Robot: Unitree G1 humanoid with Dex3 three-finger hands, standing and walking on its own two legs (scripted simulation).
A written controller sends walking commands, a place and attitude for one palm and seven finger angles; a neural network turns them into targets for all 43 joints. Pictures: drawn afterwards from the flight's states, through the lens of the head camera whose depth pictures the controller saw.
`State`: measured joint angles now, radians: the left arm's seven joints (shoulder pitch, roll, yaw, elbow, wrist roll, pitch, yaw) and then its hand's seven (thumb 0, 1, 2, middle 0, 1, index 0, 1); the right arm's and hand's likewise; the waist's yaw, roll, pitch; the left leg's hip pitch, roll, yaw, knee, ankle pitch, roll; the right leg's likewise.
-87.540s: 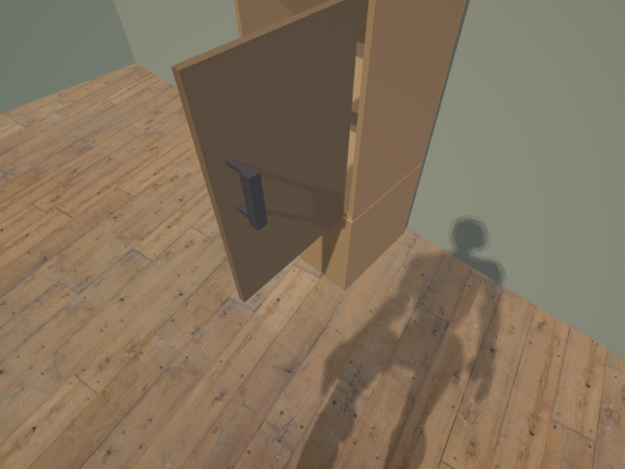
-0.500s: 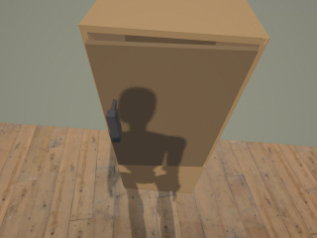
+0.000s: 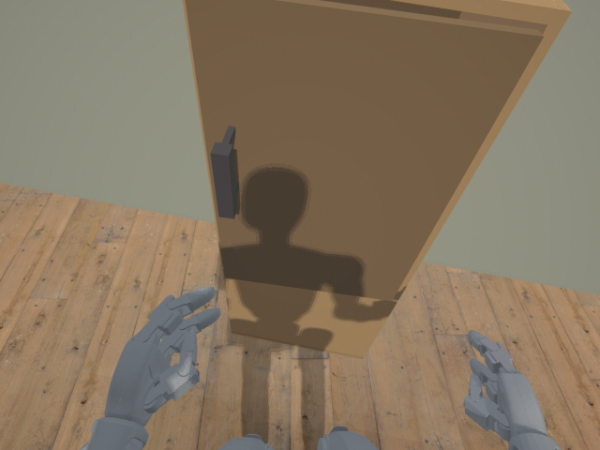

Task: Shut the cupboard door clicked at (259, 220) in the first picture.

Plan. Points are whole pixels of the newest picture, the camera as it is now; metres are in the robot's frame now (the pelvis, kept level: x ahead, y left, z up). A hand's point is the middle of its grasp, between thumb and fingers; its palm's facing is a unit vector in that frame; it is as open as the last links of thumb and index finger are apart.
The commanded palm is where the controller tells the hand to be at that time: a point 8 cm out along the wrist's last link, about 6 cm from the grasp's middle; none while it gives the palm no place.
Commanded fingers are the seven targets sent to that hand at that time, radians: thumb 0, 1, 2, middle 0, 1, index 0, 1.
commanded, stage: raise the hand and make a fist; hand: left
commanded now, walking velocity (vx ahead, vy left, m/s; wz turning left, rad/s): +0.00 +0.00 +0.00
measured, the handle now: (229, 173) +0.48 +0.14 +0.10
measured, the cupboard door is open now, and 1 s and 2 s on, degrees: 3 3 3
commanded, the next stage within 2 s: bring the fist close to the handle in 1.52 s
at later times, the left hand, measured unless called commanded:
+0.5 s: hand (165, 350) +0.22 +0.17 +0.07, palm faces -0.01 -1.00 -0.04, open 3.9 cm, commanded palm +0.19 +0.22 +0.06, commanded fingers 0.00 0.90 0.90 -1.02 -1.20 -1.02 -1.20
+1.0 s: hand (145, 328) +0.23 +0.19 +0.09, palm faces -0.04 -1.00 -0.05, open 3.1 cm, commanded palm +0.21 +0.24 +0.10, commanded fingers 0.00 0.90 0.90 -1.30 -1.50 -1.30 -1.50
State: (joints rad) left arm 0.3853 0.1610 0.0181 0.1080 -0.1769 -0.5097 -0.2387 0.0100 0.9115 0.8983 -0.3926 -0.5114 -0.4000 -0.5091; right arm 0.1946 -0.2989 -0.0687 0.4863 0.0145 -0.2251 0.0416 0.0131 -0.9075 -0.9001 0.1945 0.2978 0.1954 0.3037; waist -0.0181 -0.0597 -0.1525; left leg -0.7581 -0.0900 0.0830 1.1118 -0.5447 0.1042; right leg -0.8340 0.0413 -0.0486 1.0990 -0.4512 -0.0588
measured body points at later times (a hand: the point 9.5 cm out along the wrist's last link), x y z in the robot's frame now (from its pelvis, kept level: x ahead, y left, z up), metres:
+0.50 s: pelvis +0.02 -0.02 +0.01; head +0.07 -0.01 +0.45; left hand +0.21 +0.22 +0.07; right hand +0.18 -0.24 -0.07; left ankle +0.01 +0.05 -0.66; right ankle +0.05 -0.09 -0.66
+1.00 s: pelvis +0.02 +0.00 +0.02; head +0.06 +0.01 +0.47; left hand +0.23 +0.24 +0.10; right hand +0.22 -0.21 -0.03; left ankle +0.01 +0.05 -0.66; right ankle +0.05 -0.09 -0.66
